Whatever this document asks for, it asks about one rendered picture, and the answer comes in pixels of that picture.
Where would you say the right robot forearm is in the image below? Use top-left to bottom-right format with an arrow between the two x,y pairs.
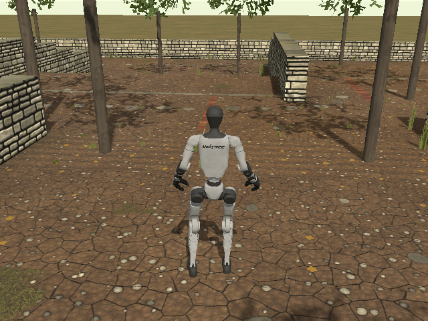
243,161 -> 257,183

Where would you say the robot right shin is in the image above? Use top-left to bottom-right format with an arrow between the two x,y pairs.
223,221 -> 233,265

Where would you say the left robot forearm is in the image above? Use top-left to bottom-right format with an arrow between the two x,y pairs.
174,160 -> 185,181

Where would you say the robot left hand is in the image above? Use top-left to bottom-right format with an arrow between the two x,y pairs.
173,178 -> 189,191

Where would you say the robot right upper arm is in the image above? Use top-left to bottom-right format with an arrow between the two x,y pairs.
228,135 -> 248,172

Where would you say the right robot foot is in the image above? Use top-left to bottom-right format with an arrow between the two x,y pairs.
222,257 -> 231,274

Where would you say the robot left upper arm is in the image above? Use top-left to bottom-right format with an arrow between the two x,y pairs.
179,134 -> 201,171

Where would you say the robot right hand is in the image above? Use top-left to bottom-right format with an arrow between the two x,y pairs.
245,177 -> 260,191

